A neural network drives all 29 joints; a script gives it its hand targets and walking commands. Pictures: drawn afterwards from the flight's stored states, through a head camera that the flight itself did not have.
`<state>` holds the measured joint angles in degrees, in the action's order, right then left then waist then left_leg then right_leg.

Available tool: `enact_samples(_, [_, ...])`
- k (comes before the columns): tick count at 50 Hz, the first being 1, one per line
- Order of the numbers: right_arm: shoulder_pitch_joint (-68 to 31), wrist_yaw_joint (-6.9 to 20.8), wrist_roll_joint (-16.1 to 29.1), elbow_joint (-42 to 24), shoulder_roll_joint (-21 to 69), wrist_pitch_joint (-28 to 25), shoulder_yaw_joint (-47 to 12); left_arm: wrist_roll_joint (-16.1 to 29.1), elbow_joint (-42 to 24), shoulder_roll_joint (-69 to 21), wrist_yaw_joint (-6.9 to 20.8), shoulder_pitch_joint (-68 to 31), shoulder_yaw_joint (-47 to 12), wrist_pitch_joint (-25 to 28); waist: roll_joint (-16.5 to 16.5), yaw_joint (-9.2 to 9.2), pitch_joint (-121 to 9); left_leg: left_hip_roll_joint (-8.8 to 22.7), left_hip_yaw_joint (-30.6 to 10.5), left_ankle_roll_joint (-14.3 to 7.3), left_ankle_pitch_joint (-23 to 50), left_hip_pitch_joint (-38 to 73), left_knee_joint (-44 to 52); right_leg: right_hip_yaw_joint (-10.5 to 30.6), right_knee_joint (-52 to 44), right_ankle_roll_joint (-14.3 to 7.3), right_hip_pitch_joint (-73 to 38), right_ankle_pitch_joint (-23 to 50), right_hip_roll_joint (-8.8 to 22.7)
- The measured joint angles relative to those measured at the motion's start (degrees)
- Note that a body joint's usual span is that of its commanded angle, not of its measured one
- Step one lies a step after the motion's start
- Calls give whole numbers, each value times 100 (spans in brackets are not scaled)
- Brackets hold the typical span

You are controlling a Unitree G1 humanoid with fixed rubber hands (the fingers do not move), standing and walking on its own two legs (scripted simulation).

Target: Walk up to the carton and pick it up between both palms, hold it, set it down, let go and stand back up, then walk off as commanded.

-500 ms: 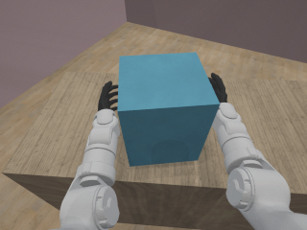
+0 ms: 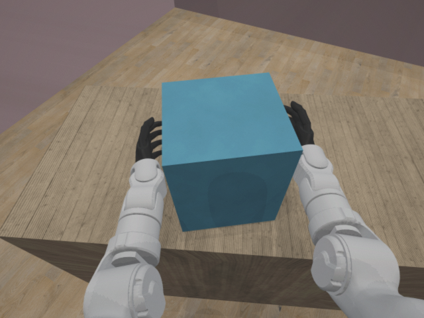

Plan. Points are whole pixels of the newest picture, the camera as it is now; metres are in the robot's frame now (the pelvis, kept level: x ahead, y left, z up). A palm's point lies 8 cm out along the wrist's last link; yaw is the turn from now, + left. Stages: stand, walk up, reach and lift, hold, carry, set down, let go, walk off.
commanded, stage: set down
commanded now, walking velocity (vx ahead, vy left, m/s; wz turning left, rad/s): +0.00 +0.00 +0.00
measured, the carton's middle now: (223, 157) +0.44 +0.02 +0.04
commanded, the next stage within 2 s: none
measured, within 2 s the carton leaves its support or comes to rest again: rests again in 0.08 s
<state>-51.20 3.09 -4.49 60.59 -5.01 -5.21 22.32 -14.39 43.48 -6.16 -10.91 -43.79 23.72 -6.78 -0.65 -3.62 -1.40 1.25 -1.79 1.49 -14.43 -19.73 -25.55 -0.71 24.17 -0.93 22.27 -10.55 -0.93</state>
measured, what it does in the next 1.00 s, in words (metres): stands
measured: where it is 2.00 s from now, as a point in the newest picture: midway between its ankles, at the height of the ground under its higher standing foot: outside the picture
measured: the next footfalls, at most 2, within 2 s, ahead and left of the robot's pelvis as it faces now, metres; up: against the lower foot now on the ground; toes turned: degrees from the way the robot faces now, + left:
none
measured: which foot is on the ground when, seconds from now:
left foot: down 0.00-1.00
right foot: down 0.00-1.00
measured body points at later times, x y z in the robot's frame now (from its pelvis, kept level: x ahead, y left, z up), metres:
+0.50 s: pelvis +0.00 +0.00 +0.00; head +0.07 +0.00 +0.44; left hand +0.41 +0.17 +0.06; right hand +0.46 -0.13 +0.07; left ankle -0.03 +0.13 -0.74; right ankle +0.01 -0.11 -0.74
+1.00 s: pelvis +0.00 +0.00 +0.00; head +0.07 +0.00 +0.44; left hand +0.41 +0.16 +0.06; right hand +0.45 -0.14 +0.07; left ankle -0.03 +0.13 -0.74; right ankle +0.01 -0.11 -0.74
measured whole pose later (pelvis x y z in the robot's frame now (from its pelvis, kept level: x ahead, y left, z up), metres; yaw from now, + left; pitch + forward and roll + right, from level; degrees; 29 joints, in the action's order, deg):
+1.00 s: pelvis +0.00 +0.00 +0.00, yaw +0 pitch +10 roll +0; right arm -49.7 5.4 -10.9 61.1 -3.3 -9.8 29.0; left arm -15.9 45.6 -7.9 -10.3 -42.8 26.9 -0.8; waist -0.6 -3.7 -2.2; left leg 1.3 -1.8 1.5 -14.1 -21.3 -25.6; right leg -0.7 24.2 -0.9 23.9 -10.2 -0.9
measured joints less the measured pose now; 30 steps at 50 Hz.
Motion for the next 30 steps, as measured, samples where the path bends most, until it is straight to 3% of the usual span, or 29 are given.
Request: enact_samples(30, [110,134,-438,49,135,-365,425,0,235,-47,13,103,110,505,0,-13,-77,0,1,0,33,-159,0,0,0,0,159,35,0])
